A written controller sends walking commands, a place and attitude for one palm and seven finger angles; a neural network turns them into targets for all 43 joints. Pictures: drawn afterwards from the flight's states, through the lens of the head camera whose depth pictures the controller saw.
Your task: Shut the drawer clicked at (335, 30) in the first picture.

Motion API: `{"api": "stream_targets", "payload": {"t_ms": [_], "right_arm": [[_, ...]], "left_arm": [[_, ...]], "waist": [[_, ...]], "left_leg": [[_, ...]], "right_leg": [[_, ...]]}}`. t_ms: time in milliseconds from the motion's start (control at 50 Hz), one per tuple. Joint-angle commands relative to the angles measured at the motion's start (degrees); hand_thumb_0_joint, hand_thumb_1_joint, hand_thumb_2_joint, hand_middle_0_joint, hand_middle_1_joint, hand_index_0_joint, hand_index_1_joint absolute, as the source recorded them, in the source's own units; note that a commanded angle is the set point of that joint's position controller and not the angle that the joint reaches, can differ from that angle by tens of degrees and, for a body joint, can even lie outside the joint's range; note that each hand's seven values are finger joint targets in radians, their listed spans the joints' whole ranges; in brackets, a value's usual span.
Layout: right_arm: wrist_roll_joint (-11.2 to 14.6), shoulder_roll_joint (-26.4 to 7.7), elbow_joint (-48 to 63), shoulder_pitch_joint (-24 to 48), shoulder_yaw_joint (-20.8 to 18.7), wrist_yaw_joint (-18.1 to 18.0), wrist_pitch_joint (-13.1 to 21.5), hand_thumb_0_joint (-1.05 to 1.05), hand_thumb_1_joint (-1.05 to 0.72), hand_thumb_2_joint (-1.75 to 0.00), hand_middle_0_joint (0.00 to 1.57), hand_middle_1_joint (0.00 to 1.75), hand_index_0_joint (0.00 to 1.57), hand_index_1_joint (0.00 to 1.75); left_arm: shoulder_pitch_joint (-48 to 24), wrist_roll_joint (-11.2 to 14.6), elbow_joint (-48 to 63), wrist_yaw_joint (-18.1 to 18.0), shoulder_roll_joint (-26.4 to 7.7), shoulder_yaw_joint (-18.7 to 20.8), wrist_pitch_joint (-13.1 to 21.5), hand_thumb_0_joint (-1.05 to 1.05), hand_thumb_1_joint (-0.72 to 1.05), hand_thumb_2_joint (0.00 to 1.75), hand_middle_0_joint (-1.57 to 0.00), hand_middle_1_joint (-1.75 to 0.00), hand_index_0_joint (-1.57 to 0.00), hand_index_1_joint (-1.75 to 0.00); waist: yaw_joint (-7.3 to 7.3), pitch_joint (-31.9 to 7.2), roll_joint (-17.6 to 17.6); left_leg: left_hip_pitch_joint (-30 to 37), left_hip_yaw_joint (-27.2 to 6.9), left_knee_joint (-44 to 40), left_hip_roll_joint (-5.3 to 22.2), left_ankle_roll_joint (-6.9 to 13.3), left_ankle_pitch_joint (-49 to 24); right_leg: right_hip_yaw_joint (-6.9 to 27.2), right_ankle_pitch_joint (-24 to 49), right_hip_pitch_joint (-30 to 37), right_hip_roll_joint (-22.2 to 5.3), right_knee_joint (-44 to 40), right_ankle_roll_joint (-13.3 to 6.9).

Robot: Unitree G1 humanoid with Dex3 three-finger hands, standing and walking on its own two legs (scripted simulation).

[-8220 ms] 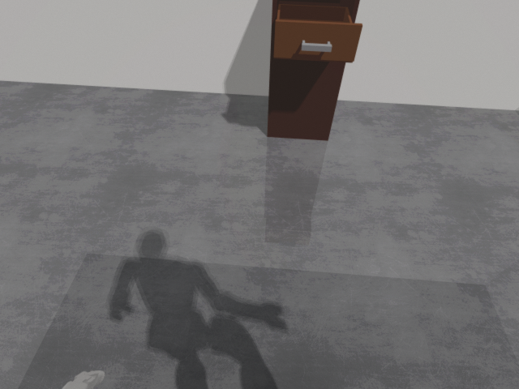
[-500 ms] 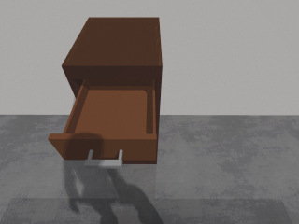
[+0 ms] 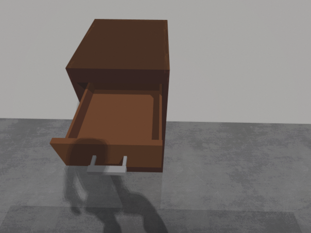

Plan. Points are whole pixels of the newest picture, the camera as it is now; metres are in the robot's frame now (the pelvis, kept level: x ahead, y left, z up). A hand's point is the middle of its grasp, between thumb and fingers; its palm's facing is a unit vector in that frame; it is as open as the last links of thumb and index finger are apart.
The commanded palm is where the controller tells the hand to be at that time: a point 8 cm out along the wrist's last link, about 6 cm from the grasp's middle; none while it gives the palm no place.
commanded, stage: raise the hand and make a fist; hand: left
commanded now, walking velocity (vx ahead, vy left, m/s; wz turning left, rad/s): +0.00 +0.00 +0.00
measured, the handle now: (108, 164) +0.32 +0.17 -0.06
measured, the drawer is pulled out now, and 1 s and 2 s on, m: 0.28 0.28 0.28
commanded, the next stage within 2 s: bring the fist close to the handle in 1.82 s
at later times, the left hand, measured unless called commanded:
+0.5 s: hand out of the picture +0.12 +0.16 -0.03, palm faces +0.17 -0.98 -0.08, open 5.1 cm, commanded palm +0.10 +0.20 -0.03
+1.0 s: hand (101, 227) +0.14 +0.13 +0.00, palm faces +0.03 -1.00 -0.03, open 3.1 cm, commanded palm +0.10 +0.18 +0.01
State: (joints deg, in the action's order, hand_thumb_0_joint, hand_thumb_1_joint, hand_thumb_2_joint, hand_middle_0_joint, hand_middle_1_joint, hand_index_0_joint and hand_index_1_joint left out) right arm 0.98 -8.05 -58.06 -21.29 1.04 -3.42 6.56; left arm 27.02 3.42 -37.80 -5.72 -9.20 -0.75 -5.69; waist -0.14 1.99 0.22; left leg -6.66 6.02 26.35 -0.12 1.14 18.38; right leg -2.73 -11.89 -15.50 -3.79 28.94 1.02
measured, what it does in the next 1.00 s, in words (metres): lowers itself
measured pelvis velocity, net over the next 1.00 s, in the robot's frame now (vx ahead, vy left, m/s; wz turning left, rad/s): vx -0.02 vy -0.01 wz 0.06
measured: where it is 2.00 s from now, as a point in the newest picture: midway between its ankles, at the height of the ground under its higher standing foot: outside the picture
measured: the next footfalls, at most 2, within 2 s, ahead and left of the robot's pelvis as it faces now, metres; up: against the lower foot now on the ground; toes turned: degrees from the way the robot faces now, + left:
none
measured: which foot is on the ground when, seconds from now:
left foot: down 0.00-1.00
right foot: down 0.00-1.00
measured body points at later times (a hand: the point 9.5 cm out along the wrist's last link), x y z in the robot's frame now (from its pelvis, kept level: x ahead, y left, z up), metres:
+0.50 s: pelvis -0.03 -0.03 -0.09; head +0.03 -0.02 +0.36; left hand +0.11 +0.21 -0.03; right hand +0.25 -0.22 -0.11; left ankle -0.04 +0.10 -0.74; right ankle +0.04 -0.13 -0.74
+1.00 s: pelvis -0.02 -0.01 -0.07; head +0.03 +0.00 +0.38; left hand +0.13 +0.19 +0.01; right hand +0.18 -0.24 -0.13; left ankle -0.04 +0.10 -0.74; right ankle +0.04 -0.13 -0.74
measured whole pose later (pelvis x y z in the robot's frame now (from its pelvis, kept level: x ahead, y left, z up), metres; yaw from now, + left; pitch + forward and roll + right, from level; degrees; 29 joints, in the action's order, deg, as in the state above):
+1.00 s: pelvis -0.02 -0.01 -0.07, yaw +4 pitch +12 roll -1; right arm 1.2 -14.2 -26.4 -15.3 -1.9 -1.5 13.5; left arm 39.9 8.2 19.2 7.0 -9.3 -1.8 22.4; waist 0.6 -6.5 1.2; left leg -42.1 0.9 62.4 1.5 0.8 32.5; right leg -6.3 -23.9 -46.9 -4.9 58.9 0.1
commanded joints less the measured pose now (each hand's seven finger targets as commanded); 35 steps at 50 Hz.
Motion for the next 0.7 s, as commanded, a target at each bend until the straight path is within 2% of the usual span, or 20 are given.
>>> {"api": "stream_targets", "payload": {"t_ms": [0, 40, 60, 80, 100, 120, 140, 160, 180, 220, 280, 320, 360, 420, 480, 540, 560, 600, 660, 680], "right_arm": [[2.6, -12.3, 16.98, 8.13, -2.29, -1.16, 15.0, 0.0, -0.9, -0.9, 0.2, 0.3, 0.2, 0.3], [0.65, -13.82, 20.78, 8.25, -3.08, -0.81, 17.28, 0.0, -0.9, -0.9, 0.2, 0.3, 0.2, 0.3], [0.13, -13.5, 23.19, 8.64, -3.67, -0.07, 18.03, 0.0, -0.9, -0.9, 0.2, 0.3, 0.2, 0.3], [-0.59, -12.92, 25.23, 8.36, -4.35, 0.93, 18.48, 0.0, -0.9, -0.9, 0.2, 0.3, 0.2, 0.3], [-0.83, -12.4, 27.51, 9.8, -4.82, 1.99, 18.51, 0.0, -0.9, -0.9, 0.2, 0.3, 0.2, 0.3], [-1.01, -12.23, 28.6, 10.6, -5.29, 3.16, 17.85, 0.0, -0.9, -0.9, 0.2, 0.3, 0.2, 0.3], [-1.35, -12.37, 30.06, 12.11, -6.03, 4.34, 16.84, 0.0, -0.9, -0.9, 0.2, 0.3, 0.2, 0.3], [-1.36, -12.63, 30.82, 12.95, -6.99, 5.67, 15.61, 0.0, -0.9, -0.9, 0.2, 0.3, 0.2, 0.3], [-1.53, -12.66, 33.8, 14.75, -7.38, 6.55, 14.38, 0.0, -0.9, -0.9, 0.2, 0.3, 0.2, 0.3], [-0.55, -12.17, 38.16, 17.36, -7.16, 6.72, 11.24, 0.0, -0.9, -0.9, 0.2, 0.3, 0.2, 0.3], [0.44, -11.57, 42.64, 16.61, -6.4, 4.83, 7.42, 0.0, -0.9, -0.9, 0.2, 0.3, 0.2, 0.3], [0.21, -10.53, 42.74, 14.34, -6.25, 3.52, 7.1, 0.0, -0.9, -0.9, 0.2, 0.3, 0.2, 0.3], [-0.34, -10.36, 41.86, 10.78, -5.88, 2.81, 7.71, 0.0, -0.9, -0.9, 0.2, 0.3, 0.2, 0.3], [-0.21, -10.69, 39.78, 10.24, -5.08, 2.36, 9.49, 0.0, -0.9, -0.9, 0.2, 0.3, 0.2, 0.3], [0.48, -11.93, 38.46, 10.47, -4.11, 1.9, 11.52, 0.0, -0.9, -0.9, 0.2, 0.3, 0.2, 0.3], [1.47, -11.91, 39.19, 11.18, -4.13, 1.2, 12.21, 0.0, -0.9, -0.9, 0.2, 0.3, 0.2, 0.3], [1.65, -11.77, 39.18, 12.47, -4.23, 0.97, 11.87, 0.0, -0.9, -0.9, 0.2, 0.3, 0.2, 0.3], [1.8, -10.66, 40.08, 12.71, -4.45, 0.85, 11.06, 0.0, -0.9, -0.9, 0.2, 0.3, 0.2, 0.3], [1.39, -9.23, 39.92, 14.17, -4.32, 1.0, 10.28, 0.0, -0.9, -0.9, 0.2, 0.3, 0.2, 0.3], [1.24, -8.95, 40.06, 13.4, -4.2, 1.21, 10.39, 0.0, -0.9, -0.9, 0.2, 0.3, 0.2, 0.3]], "left_arm": [[-9.57, 5.73, 42.98, -1.74, 4.75, -7.89, 8.34, 0.0, 0.9, 0.9, -0.3, -0.41, -0.3, -0.41], [-8.52, 4.6, 44.13, -0.41, 3.54, -6.29, 13.54, 0.0, 0.9, 0.9, -0.34, -0.45, -0.34, -0.45], [-6.47, 4.28, 43.04, 0.93, 4.31, -5.69, 16.58, 0.0, 0.9, 0.9, -0.36, -0.47, -0.36, -0.47], [0.6, 4.12, 41.22, 3.04, 4.61, -4.39, 20.08, 0.0, 0.9, 0.9, -0.38, -0.5, -0.38, -0.5], [8.85, 5.16, 37.57, 5.76, 6.03, -3.51, 23.83, 0.0, 0.9, 0.9, -0.4, -0.52, -0.4, -0.52], [12.67, 6.13, 35.68, 8.95, 5.83, -1.6, 28.2, 0.0, 0.9, 0.9, -0.42, -0.54, -0.42, -0.54], [14.67, 7.02, 36.24, 12.17, 4.1, 1.55, 33.2, 0.0, 0.9, 0.9, -0.44, -0.56, -0.44, -0.56], [16.66, 6.54, 34.79, 14.92, -0.3, 6.78, 38.1, 0.0, 0.9, 0.9, -0.46, -0.58, -0.46, -0.58], [18.87, 5.87, 36.24, 16.55, -1.01, 7.88, 40.99, 0.0, 0.9, 0.9, -0.48, -0.6, -0.48, -0.6], [19.25, 4.23, 39.82, 17.14, -1.19, 6.23, 38.82, 0.0, 0.9, 0.9, -0.52, -0.65, -0.52, -0.65], [9.19, 4.51, 51.32, 14.83, -2.55, 5.07, 34.85, 0.0, 0.9, 0.9, -0.58, -0.71, -0.58, -0.71], [5.73, 5.35, 57.44, 12.8, -3.81, 7.09, 36.39, 0.0, 0.9, 0.9, -0.62, -0.75, -0.62, -0.75], [0.03, 6.44, 65.08, 12.49, -5.04, 7.68, 39.73, 0.0, 0.9, 0.9, -0.66, -0.8, -0.66, -0.8], [-0.23, 7.99, 64.11, 16.79, -3.96, 5.58, 42.11, 0.0, 0.9, 0.9, -0.72, -0.86, -0.72, -0.86], [-3.04, 9.24, 60.51, 22.82, -3.61, 2.21, 39.36, 0.0, 0.9, 0.9, -0.78, -0.93, -0.78, -0.93], [0.54, 10.36, 57.86, 25.1, -6.16, 4.75, 31.89, 0.0, 0.9, 0.9, -0.84, -0.99, -0.84, -0.99], [2.81, 10.57, 55.74, 24.62, -7.91, 7.68, 29.09, 0.0, 0.9, 0.9, -0.86, -1.01, -0.86, -1.01], [6.72, 11.12, 58.13, 22.98, -7.93, 10.39, 25.63, 0.0, 0.9, 0.9, -0.9, -1.06, -0.9, -1.06], [10.52, 11.1, 59.97, 18.33, -7.29, 12.25, 24.34, 0.0, 0.9, 0.9, -0.96, -1.12, -0.96, -1.12], [10.81, 10.69, 62.27, 17.14, -5.07, 10.19, 25.39, 0.0, 0.9, 0.9, -0.98, -1.14, -0.98, -1.14]], "waist": [[2.72, -0.58, 0.45], [4.37, -0.07, -9.07], [3.52, -1.26, -9.51], [1.1, -5.05, -11.74], [-1.08, -4.83, -13.91], [-2.04, -5.89, -14.85], [-2.94, -7.16, -13.17], [-3.87, -7.99, -8.18], [-4.68, -9.66, -3.11], [-5.49, -10.63, -1.13], [-3.44, -13.59, -1.58], [-2.6, -17.74, 0.92], [-0.13, -21.83, 1.64], [2.56, -21.46, 1.48], [4.64, -19.13, 0.65], [2.73, -20.46, -1.88], [1.34, -20.73, -3.04], [-0.9, -23.54, -3.81], [-2.61, -22.53, -4.29], [-2.36, -21.9, -3.65]], "left_leg": [[-11.53, -7.65, -3.04, 2.16, -1.17, -5.65], [-16.8, -8.59, 1.93, 0.57, -0.15, -0.14], [-18.56, -7.96, 4.71, -0.18, -0.41, 0.13], [-20.52, -7.24, 7.03, -0.44, -0.88, 0.42], [-24.95, -6.69, 9.74, -0.42, -1.28, 0.62], [-28.61, -5.91, 12.69, -0.61, -1.85, 0.3], [-31.77, -4.99, 15.56, -1.04, -2.44, 0.01], [-33.14, -4.25, 18.2, -1.21, -3.11, -1.23], [-34.49, -3.29, 20.32, -1.97, -2.78, -1.87], [-37.71, -1.91, 21.88, -2.74, -1.55, -0.29], [-39.93, -2.27, 24.03, -2.64, -0.6, 3.67], [-39.34, -3.53, 27.1, -1.91, -0.22, 1.92], [-38.46, -4.89, 30.14, -1.04, 0.12, -1.42], [-39.54, -6.13, 33.47, -0.06, 0.29, -1.98], [-41.2, -6.65, 34.48, 0.12, 0.64, 1.93], [-42.73, -6.78, 32.17, -0.41, 0.54, 4.37], [-43.0, -6.74, 31.62, -0.57, 0.45, 3.99], [-41.51, -6.51, 29.32, -0.87, 0.3, 1.31], [-40.47, -6.89, 27.0, -0.78, -0.03, -1.73], [-39.48, -7.03, 26.16, -0.69, -0.06, -2.87]], "right_leg": [[-2.82, -3.11, -3.06, 2.28, 0.17, -1.53], [-3.7, -8.53, -8.6, 2.44, 1.36, -1.28], [-3.5, -10.62, -10.72, 2.17, 3.12, -1.59], [-3.74, -12.64, -11.7, 2.61, 5.62, -1.75], [-3.9, -13.38, -12.99, 2.53, 8.34, -1.98], [-3.71, -12.33, -13.76, 2.59, 11.24, -2.21], [-3.15, -10.23, -13.81, 2.48, 14.04, -2.64], [-2.4, -7.01, -13.97, 2.23, 16.95, -3.61], [-2.37, -4.36, -14.08, 2.1, 19.78, -4.07], [-1.28, -3.07, -14.7, 1.95, 21.92, -4.19], [1.94, -8.48, -16.39, 1.96, 21.35, -3.64], [3.9, -7.05, -16.82, 2.1, 22.65, -3.44], [4.16, -2.5, -18.1, 2.61, 24.61, -3.04], [4.19, -1.98, -20.62, 2.52, 24.7, -2.32], [4.43, -8.8, -22.91, 2.33, 22.83, -2.05], [5.09, -15.23, -18.86, 1.67, 19.62, -1.43], [5.42, -16.14, -17.04, 1.56, 18.93, -1.52], [4.58, -13.41, -12.82, 1.17, 18.7, -1.36], [2.1, -8.29, -11.14, 1.6, 20.03, -1.82], [1.14, -6.03, -11.72, 1.79, 20.69, -1.94]]}}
